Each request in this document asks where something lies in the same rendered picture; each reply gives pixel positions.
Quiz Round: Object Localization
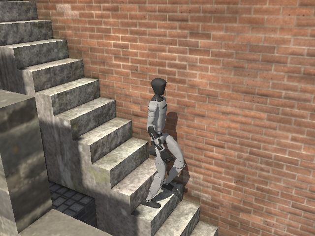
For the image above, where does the robot right thigh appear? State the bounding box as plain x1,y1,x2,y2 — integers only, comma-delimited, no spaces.
149,142,167,183

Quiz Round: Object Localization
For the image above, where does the robot torso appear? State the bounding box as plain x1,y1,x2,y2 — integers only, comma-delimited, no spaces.
149,98,167,145

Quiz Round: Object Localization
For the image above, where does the right robot upper arm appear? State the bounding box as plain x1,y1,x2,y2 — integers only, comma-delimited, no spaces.
147,102,158,130

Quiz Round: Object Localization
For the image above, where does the robot right hand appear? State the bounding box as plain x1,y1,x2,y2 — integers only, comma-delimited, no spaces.
160,150,175,164

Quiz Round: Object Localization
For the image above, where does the robot right forearm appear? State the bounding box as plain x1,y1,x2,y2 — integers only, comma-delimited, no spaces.
148,126,165,152

